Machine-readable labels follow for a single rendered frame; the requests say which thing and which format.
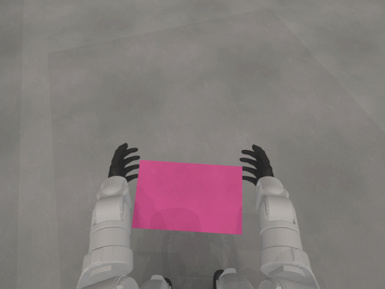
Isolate robot right thigh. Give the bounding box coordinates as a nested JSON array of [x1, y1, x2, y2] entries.
[[216, 273, 254, 289]]

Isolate left robot hand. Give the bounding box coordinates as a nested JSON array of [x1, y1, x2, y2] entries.
[[108, 143, 140, 182]]

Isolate robot left upper arm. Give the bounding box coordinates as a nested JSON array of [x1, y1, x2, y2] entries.
[[81, 275, 139, 289]]

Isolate right robot forearm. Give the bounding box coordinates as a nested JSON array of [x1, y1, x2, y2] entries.
[[254, 176, 320, 289]]

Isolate right robot hand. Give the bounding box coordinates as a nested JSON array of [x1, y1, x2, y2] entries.
[[239, 144, 274, 186]]

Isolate robot right upper arm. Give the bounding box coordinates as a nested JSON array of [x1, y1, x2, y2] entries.
[[258, 276, 317, 289]]

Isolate robot left shin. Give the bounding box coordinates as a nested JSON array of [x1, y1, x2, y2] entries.
[[151, 275, 167, 283]]

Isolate left robot forearm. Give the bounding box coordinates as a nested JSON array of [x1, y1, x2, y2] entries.
[[76, 176, 134, 289]]

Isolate carton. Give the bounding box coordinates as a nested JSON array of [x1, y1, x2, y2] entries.
[[132, 160, 242, 235]]

